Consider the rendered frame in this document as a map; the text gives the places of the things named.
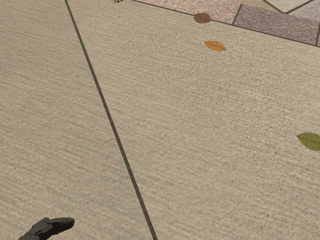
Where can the left robot hand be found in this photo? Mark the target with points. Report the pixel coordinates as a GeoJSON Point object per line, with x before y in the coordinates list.
{"type": "Point", "coordinates": [46, 227]}

